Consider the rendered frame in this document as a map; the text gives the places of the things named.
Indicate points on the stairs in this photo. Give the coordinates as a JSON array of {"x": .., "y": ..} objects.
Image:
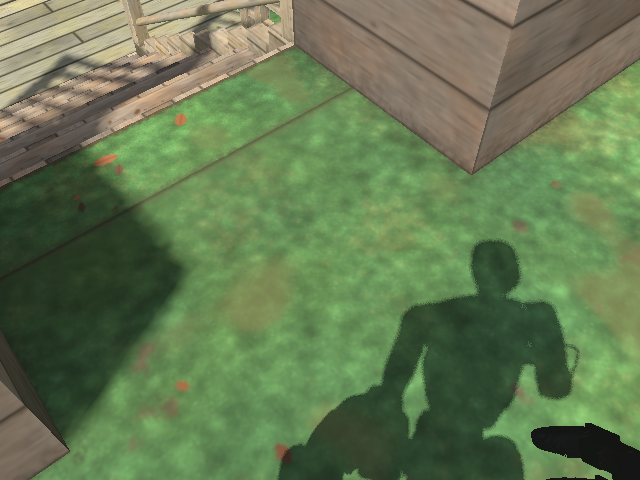
[{"x": 105, "y": 122}]

